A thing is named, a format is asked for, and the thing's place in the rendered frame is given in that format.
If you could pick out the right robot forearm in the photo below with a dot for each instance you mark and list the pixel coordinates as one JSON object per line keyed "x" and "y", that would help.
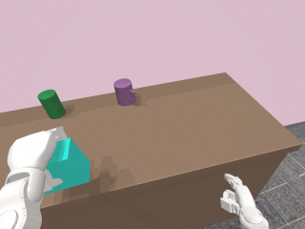
{"x": 251, "y": 218}

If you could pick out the right robot hand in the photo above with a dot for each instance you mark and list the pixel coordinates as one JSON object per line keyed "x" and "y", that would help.
{"x": 241, "y": 197}

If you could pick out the left robot hand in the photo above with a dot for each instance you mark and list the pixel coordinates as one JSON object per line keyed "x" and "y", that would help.
{"x": 35, "y": 151}

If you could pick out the left robot forearm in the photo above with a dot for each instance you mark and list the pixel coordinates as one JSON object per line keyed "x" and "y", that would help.
{"x": 20, "y": 199}

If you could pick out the table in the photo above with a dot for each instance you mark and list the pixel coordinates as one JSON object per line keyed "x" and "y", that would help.
{"x": 160, "y": 162}

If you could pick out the sponge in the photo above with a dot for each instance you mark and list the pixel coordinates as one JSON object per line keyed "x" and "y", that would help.
{"x": 69, "y": 164}

